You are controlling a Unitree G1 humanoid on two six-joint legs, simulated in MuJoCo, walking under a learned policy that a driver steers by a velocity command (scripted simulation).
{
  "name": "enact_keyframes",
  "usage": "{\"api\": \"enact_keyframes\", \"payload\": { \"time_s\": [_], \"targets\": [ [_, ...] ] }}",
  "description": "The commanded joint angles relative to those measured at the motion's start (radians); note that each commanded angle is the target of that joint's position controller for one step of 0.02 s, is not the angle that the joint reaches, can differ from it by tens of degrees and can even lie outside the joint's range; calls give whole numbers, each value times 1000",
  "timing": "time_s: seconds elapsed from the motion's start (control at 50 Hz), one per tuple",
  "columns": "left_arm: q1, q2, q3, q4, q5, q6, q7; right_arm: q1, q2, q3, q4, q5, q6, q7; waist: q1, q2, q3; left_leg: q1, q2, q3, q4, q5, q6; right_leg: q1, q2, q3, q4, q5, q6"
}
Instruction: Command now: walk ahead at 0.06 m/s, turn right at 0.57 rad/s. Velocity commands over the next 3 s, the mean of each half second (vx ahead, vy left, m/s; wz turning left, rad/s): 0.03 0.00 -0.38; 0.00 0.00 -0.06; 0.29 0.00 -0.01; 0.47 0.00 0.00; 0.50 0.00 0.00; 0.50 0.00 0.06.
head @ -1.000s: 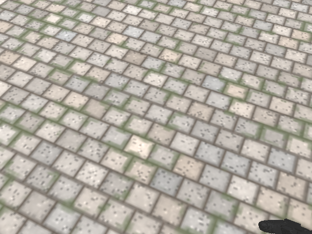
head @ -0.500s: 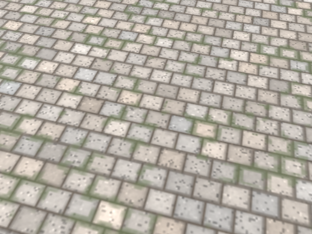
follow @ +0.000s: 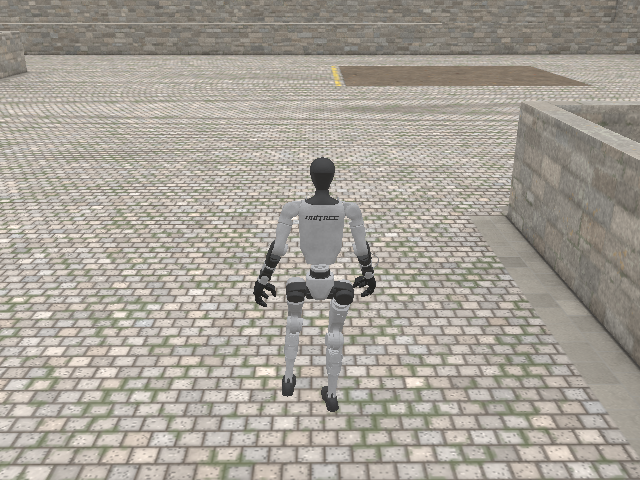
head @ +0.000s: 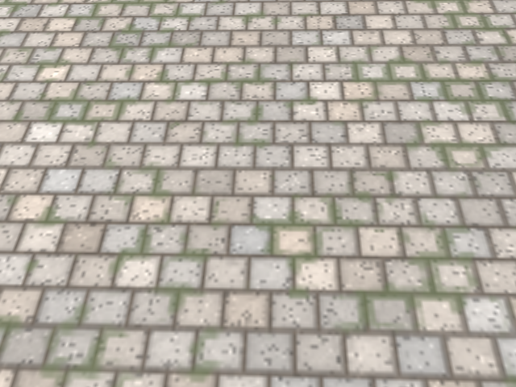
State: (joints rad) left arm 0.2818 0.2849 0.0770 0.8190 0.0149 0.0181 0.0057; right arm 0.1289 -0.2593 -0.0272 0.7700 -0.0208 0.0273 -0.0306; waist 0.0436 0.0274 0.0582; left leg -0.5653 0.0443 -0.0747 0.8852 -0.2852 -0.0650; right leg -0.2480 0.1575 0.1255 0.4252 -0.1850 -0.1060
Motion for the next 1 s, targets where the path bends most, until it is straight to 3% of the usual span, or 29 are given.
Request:
{"api": "enact_keyframes", "payload": {
  "time_s": [0.02,0.08,0.12,0.14,0.16,0.18,0.2,0.22,0.24,0.28,0.36,0.46,0.5,0.52,0.54,0.56,0.58,0.6,0.62,0.66,0.76,1.0],
  "targets": [
    [38,161,42,-60,9,5,6,-20,-98,-20,-80,10,-13,-9,3,-132,-107,17,-36,4,-55,-54,10,133,-290,285,-31,456,-130],
    [13,169,45,-75,9,13,4,3,-107,-17,-88,22,-27,-14,-8,-147,-107,106,-67,-8,-179,-106,37,149,-290,353,15,540,-119],
    [-46,168,45,-91,-5,17,4,77,-108,-17,-76,23,-39,-18,-59,-146,-99,258,-79,-3,-401,-25,55,97,-245,371,50,455,-62],
    [-78,153,40,-105,-17,17,6,126,-123,-21,-65,11,-49,-24,-86,-116,-99,389,-32,-30,-553,96,69,16,-198,348,102,322,-10],
    [-14,72,19,-115,-19,14,8,120,-198,-33,-74,-5,-52,-35,-39,92,-130,497,203,-228,-625,227,127,-73,-98,189,290,-29,52],
    [56,84,23,-121,-13,18,17,75,-270,-45,-94,-2,-38,-26,-3,249,-125,520,383,-467,-600,580,282,-249,68,5,438,-488,84],
    [61,146,34,-95,20,22,19,127,-221,-42,-85,7,-30,-19,-27,154,-147,502,398,-449,-567,686,358,-241,-10,-8,635,-490,97],
    [32,156,40,-78,16,25,14,106,-152,-22,-88,11,-30,-15,-21,64,-114,461,323,-332,-550,680,339,-230,-28,17,693,-415,102],
    [23,144,39,-70,9,32,8,55,-125,-14,-94,8,-28,-12,-3,46,-82,430,247,-221,-551,636,295,-221,-42,18,708,-353,117],
    [14,125,30,-68,2,43,-9,35,-128,-14,-95,2,-31,-14,-6,127,-91,450,165,-114,-538,690,253,-218,-32,5,714,-283,141],
    [-44,90,8,-71,-10,52,-14,92,-129,-14,-63,4,-40,-5,-40,125,-116,508,162,-84,-529,682,266,-184,-43,-6,553,-261,161],
    [-83,66,-21,-49,-15,59,-2,115,-160,-23,-25,-5,-30,11,-68,167,-108,453,158,-98,-527,538,268,-7,-82,-97,231,-277,134],
    [-55,59,-28,-25,-16,51,4,109,-166,-26,-10,0,-20,14,-44,153,-102,429,148,-103,-500,514,251,71,-90,-122,55,-167,113],
    [-33,53,-33,-9,-12,41,8,107,-164,-25,-1,5,-15,14,-24,126,-94,389,138,-95,-481,481,218,149,-102,-120,-102,-28,99],
    [-43,82,-32,-4,1,28,14,126,-148,-21,4,5,-18,13,-33,82,-101,321,130,-102,-474,390,170,236,-155,-42,-155,55,81],
    [-42,137,-29,-10,21,12,23,141,-108,-11,-11,7,-25,19,-55,-53,-134,248,78,-46,-395,240,124,307,-316,129,-173,129,50],
    [-121,145,-34,-4,4,7,20,156,-56,5,-1,20,-19,15,-100,-172,-78,339,-13,31,-479,11,99,95,-396,166,-140,240,-21],
    [-165,95,-47,-6,0,-1,13,147,-79,3,28,8,-11,9,-96,-147,-50,428,1,30,-506,34,89,30,-360,141,-140,134,-16],
    [-168,75,-55,1,0,-7,12,123,-99,-5,42,6,-11,10,-80,-141,-27,436,-3,16,-521,93,88,16,-307,115,-148,38,16],
    [-123,86,-57,38,-2,-14,22,119,-124,-14,66,6,-16,17,-65,-145,-11,450,17,4,-526,185,90,24,-258,83,-160,18,45],
    [-81,72,-63,105,-9,-21,25,146,-88,-3,147,8,-24,16,-61,-66,-6,436,29,-4,-561,188,82,60,-246,62,-154,22,43],
    [-38,51,-75,213,-10,-30,31,155,-64,8,276,9,-22,7,-60,-27,-9,454,41,-9,-561,192,86,50,-231,43,-156,39,39]
  ]
}}
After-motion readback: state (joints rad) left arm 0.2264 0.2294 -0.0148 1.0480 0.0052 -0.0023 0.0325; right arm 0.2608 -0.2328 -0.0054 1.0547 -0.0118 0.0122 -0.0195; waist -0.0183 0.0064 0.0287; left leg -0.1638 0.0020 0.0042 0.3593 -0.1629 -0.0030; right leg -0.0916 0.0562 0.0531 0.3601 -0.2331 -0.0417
